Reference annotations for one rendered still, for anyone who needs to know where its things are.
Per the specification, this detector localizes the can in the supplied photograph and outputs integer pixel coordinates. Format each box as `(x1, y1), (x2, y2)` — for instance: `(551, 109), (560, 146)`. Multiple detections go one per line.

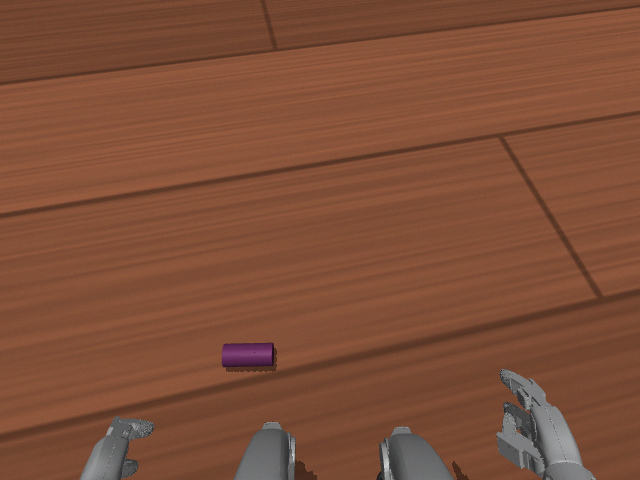
(222, 343), (274, 367)

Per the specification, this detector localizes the left robot hand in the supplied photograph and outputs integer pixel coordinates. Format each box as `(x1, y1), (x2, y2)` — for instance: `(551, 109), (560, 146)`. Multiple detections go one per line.
(79, 416), (155, 480)

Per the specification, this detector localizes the right robot hand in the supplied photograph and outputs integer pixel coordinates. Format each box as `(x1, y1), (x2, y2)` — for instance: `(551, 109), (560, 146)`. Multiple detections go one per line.
(496, 369), (583, 479)

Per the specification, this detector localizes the right robot arm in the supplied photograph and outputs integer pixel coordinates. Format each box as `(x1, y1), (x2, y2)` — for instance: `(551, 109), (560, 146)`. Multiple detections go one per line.
(543, 463), (596, 480)

